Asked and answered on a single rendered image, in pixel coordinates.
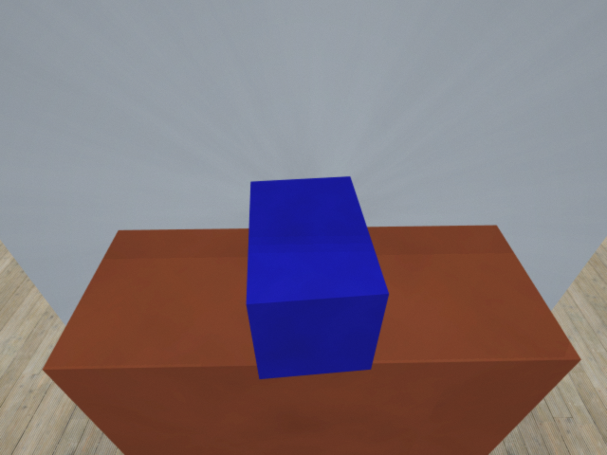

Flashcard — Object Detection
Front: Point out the pedestal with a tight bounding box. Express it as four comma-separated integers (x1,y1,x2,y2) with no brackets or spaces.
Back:
43,226,581,455

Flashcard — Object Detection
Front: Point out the carton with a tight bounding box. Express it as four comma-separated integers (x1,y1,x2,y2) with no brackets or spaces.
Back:
247,176,389,379

